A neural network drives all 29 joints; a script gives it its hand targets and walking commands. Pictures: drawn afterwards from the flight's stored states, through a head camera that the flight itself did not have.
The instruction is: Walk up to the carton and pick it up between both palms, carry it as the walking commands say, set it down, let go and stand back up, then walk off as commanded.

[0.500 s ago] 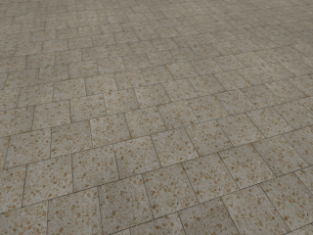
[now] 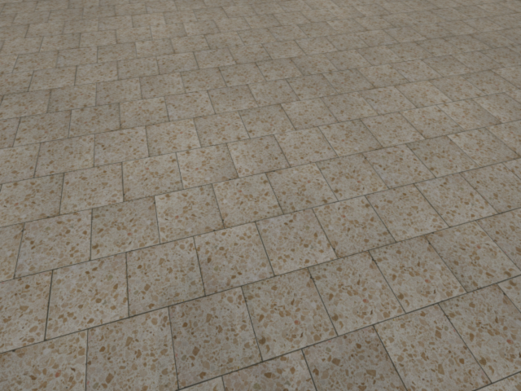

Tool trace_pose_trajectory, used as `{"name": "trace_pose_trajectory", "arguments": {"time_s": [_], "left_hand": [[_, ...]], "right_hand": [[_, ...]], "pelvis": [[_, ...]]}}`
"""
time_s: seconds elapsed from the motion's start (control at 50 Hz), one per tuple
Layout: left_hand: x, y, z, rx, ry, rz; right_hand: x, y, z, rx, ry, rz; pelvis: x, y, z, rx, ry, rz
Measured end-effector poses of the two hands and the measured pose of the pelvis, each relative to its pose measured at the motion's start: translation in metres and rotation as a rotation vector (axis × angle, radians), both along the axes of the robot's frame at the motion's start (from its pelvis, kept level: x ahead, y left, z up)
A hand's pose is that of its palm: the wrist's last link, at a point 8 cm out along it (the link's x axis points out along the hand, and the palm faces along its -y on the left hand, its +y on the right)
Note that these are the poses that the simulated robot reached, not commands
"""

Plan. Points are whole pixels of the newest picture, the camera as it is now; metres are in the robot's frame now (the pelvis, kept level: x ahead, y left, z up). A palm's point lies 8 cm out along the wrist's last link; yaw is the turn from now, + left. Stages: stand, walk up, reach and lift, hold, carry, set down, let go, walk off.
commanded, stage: stand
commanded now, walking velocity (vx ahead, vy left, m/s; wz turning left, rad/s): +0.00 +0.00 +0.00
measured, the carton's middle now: out of the picture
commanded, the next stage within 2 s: none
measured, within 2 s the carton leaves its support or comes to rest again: neither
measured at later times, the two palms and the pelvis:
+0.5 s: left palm out of the picture +0.00 +0.24 -0.15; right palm out of the picture -0.01 -0.22 -0.14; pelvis -0.01 +0.01 +0.00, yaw +0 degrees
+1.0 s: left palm out of the picture +0.01 +0.29 -0.12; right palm out of the picture +0.01 -0.26 -0.12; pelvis -0.06 +0.01 +0.01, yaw +1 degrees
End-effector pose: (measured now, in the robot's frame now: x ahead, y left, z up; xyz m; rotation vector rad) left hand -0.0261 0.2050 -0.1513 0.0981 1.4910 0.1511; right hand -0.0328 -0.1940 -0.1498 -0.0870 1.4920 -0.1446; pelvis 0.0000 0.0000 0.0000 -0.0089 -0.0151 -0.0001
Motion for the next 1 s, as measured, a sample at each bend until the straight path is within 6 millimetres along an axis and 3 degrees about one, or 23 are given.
{"name": "trace_pose_trajectory", "arguments": {"time_s": [0.34,0.74,1.0], "left_hand": [[0.007,0.007,-0.001,0.0,-0.018,-0.011],[0.047,0.083,0.024,0.163,-0.218,-0.064],[0.038,0.089,0.034,0.171,-0.26,-0.089]], "right_hand": [[0.014,-0.004,0.003,-0.033,-0.043,-0.006],[0.049,-0.061,0.022,-0.168,-0.229,0.075],[0.043,-0.071,0.028,-0.162,-0.259,0.119]], "pelvis": [[-0.001,0.007,0.0,-0.002,0.0,-0.002],[-0.034,0.013,0.003,0.007,-0.037,0.009],[-0.055,0.009,0.006,0.009,-0.058,0.014]]}}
